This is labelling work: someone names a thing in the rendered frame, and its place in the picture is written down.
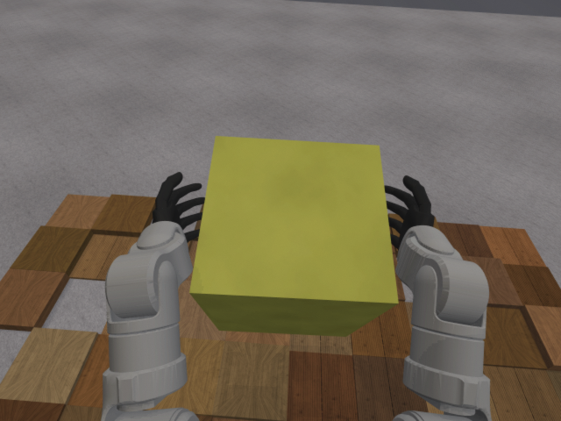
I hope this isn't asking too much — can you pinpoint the carton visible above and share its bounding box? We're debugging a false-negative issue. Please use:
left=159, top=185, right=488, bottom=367
left=189, top=136, right=399, bottom=337

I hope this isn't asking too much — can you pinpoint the left robot hand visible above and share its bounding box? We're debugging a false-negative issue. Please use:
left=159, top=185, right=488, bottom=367
left=153, top=172, right=205, bottom=242

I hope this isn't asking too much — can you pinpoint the left robot forearm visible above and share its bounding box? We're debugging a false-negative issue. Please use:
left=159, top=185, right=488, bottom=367
left=101, top=221, right=193, bottom=421

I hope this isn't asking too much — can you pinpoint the right robot forearm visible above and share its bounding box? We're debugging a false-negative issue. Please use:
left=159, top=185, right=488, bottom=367
left=395, top=225, right=492, bottom=421

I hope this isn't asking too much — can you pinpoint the right robot hand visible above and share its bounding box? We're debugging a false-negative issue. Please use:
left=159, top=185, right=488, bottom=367
left=384, top=175, right=435, bottom=251

